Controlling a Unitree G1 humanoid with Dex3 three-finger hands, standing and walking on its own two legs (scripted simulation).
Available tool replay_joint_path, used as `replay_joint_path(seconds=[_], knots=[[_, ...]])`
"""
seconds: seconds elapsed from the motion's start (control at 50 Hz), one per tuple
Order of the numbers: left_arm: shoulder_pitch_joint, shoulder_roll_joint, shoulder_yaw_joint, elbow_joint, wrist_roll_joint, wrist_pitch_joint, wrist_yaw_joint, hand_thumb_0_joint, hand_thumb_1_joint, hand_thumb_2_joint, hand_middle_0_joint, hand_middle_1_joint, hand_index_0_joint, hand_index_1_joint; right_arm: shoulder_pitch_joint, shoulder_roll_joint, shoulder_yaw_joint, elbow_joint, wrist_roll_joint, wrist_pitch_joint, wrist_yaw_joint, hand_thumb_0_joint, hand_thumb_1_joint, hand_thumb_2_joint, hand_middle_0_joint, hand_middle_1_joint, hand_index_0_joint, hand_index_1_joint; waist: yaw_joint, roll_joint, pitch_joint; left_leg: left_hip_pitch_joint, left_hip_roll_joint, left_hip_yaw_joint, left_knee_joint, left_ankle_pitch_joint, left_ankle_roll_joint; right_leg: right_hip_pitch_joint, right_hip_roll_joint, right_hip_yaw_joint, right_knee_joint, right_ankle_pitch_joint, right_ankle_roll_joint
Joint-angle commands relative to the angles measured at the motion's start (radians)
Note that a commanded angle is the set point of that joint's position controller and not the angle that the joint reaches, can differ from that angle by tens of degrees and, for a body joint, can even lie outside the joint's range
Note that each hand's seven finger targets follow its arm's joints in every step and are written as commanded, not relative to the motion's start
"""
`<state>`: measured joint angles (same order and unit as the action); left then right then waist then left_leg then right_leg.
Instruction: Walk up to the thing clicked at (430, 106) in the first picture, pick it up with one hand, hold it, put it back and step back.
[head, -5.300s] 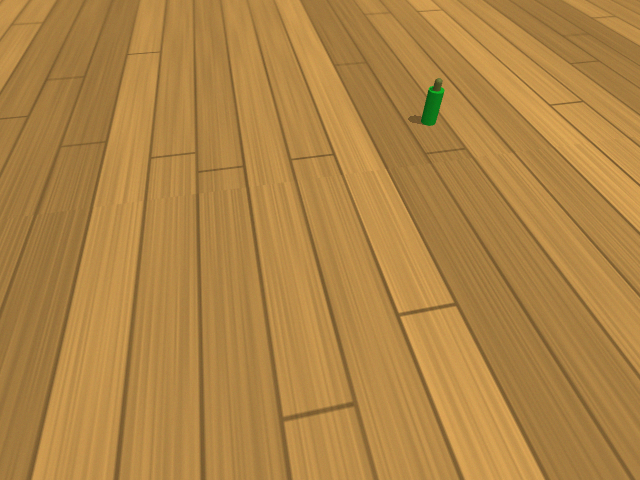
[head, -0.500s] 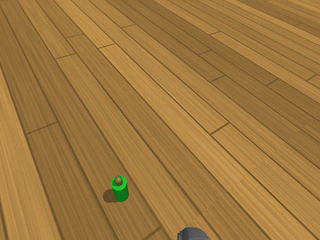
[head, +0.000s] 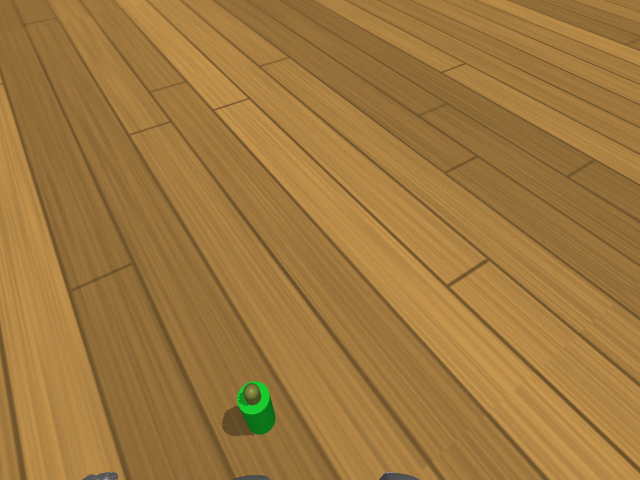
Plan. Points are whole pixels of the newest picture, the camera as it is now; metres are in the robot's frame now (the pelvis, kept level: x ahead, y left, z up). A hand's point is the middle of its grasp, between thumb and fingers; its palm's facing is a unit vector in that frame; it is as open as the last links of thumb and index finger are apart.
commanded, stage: walk up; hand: left
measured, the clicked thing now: (256, 405) +0.39 +0.18 -0.62
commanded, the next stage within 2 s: stand in 1.40 s
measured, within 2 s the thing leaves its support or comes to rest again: neither
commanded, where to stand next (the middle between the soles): +0.05 -0.02 m, yaw +1 degrees
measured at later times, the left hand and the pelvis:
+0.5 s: hand out of the picture +0.12 +0.25 -0.13, palm faces -0.01 -0.94 -0.33, open 7.4 cm; pelvis +0.04 +0.00 +0.03, yaw +0 degrees
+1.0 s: hand out of the picture +0.14 +0.24 -0.13, palm faces -0.04 -0.94 -0.33, open 7.4 cm; pelvis +0.05 -0.01 +0.03, yaw -1 degrees
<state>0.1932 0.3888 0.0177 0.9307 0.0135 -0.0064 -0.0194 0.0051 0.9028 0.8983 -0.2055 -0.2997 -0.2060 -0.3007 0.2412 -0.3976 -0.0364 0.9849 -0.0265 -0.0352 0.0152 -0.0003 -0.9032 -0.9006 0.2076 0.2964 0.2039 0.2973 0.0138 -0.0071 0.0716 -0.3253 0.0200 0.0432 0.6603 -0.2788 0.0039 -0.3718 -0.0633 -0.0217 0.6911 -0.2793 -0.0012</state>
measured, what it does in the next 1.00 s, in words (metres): stands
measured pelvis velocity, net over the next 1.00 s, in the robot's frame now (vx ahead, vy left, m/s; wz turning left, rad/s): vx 0.05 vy -0.01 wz -0.01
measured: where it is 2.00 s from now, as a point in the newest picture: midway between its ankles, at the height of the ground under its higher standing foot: outside the picture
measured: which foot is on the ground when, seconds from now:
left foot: down 0.00-1.00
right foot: down 0.00-1.00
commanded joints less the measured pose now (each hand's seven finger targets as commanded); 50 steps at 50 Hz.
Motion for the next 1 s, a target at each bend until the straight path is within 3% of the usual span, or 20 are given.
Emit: replay_joint_path(seconds=[0.0, 0.04, 0.08, 0.12, 0.2, 0.3, 0.52, 0.62, 0.78, 0.98], knots=[[-0.024, 0.218, 0.053, -0.007, -0.015, -0.003, 0.019, 0.0, 0.9, 0.9, -0.2, -0.3, -0.2, -0.3, -0.12, -0.297, -0.051, -0.068, 0.008, -0.024, -0.019, 0.0, -0.9, -0.9, 0.2, 0.3, 0.2, 0.3, 0.013, 0.109, 0.03, -0.123, 0.304, -0.451, -0.425, -0.401, 0.172, 0.013, 0.001, 0.06, 0.057, -0.187, -0.02], [-0.008, 0.176, 0.042, 0.035, -0.018, -0.012, 0.015, 0.0, 0.9, 0.9, -0.2, -0.3, -0.2, -0.3, -0.153, -0.24, -0.024, -0.051, 0.01, -0.027, -0.021, 0.0, -0.9, -0.9, 0.2, 0.3, 0.2, 0.3, 0.036, 0.103, -0.002, -0.053, 0.202, -0.264, -0.327, -0.162, 0.104, 0.078, 0.009, 0.044, -0.102, -0.061, -0.026], [-0.019, 0.204, 0.042, 0.064, -0.017, -0.024, 0.018, 0.0, 0.9, 0.9, -0.2, -0.3, -0.2, -0.3, -0.134, -0.223, -0.018, -0.029, 0.018, -0.025, -0.016, 0.0, -0.9, -0.9, 0.2, 0.3, 0.2, 0.3, 0.02, 0.122, -0.062, -0.016, 0.156, -0.182, -0.269, 0.008, 0.056, 0.166, -0.004, 0.075, -0.193, 0.086, -0.034], [-0.066, 0.204, 0.031, 0.07, -0.018, -0.027, 0.017, 0.0, 0.9, 0.9, -0.2, -0.3, -0.2, -0.3, -0.117, -0.217, -0.014, -0.01, 0.021, -0.023, -0.018, 0.0, -0.9, -0.9, 0.2, 0.3, 0.2, 0.3, -0.007, 0.111, -0.095, 0.033, 0.141, -0.166, -0.286, 0.025, 0.046, 0.184, -0.023, 0.091, -0.2, 0.147, -0.035], [-0.088, 0.196, 0.018, 0.116, -0.027, -0.023, 0.019, 0.0, 0.9, 0.9, -0.2, -0.3, -0.2, -0.3, -0.176, -0.213, -0.011, 0.023, 0.026, -0.02, -0.025, 0.0, -0.9, -0.9, 0.2, 0.3, 0.2, 0.3, 0.004, 0.085, -0.094, 0.114, 0.136, -0.135, -0.288, 0.145, 0.041, 0.182, -0.039, 0.082, -0.246, 0.213, -0.026], [-0.127, 0.193, 0.011, 0.15, -0.025, -0.029, 0.021, 0.0, 0.9, 0.9, -0.2, -0.3, -0.2, -0.3, -0.182, -0.195, -0.01, 0.061, 0.033, -0.013, -0.025, 0.0, -0.9, -0.9, 0.2, 0.3, 0.2, 0.3, -0.017, 0.013, -0.146, 0.206, 0.116, -0.093, -0.285, 0.259, 0.029, 0.229, -0.073, 0.11, -0.302, 0.347, -0.027], [-0.175, 0.17, 0.014, 0.198, -0.016, -0.025, 0.024, 0.0, 0.9, 0.9, -0.2, -0.3, -0.2, -0.3, -0.26, -0.178, -0.007, 0.11, 0.028, -0.005, -0.02, 0.0, -0.9, -0.9, 0.2, 0.3, 0.2, 0.3, -0.01, -0.009, -0.125, 0.258, 0.12, -0.082, -0.369, 0.253, 0.015, 0.24, -0.075, 0.102, -0.39, 0.311, -0.006], [-0.181, 0.167, 0.021, 0.197, -0.012, -0.025, 0.024, 0.0, 0.9, 0.9, -0.2, -0.3, -0.2, -0.3, -0.258, -0.174, -0.008, 0.119, 0.025, -0.007, -0.021, 0.0, -0.9, -0.9, 0.2, 0.3, 0.2, 0.3, -0.01, -0.001, -0.142, 0.275, 0.125, -0.075, -0.387, 0.271, 0.01, 0.266, -0.077, 0.101, -0.395, 0.319, -0.009], [-0.193, 0.168, 0.027, 0.193, -0.005, -0.021, 0.023, 0.0, 0.9, 0.9, -0.2, -0.3, -0.2, -0.3, -0.247, -0.17, -0.008, 0.121, 0.022, -0.004, -0.021, 0.0, -0.9, -0.9, 0.2, 0.3, 0.2, 0.3, -0.015, -0.011, -0.115, 0.25, 0.117, -0.072, -0.402, 0.184, 0.011, 0.261, -0.07, 0.104, -0.413, 0.264, -0.007], [-0.192, 0.163, 0.031, 0.183, -0.006, -0.016, 0.022, 0.0, 0.9, 0.9, -0.2, -0.3, -0.2, -0.3, -0.21, -0.169, -0.006, 0.127, 0.019, -0.005, -0.024, 0.0, -0.9, -0.9, 0.2, 0.3, 0.2, 0.3, -0.017, -0.002, -0.107, 0.238, 0.115, -0.068, -0.401, 0.187, 0.012, 0.262, -0.064, 0.108, -0.404, 0.265, -0.012]])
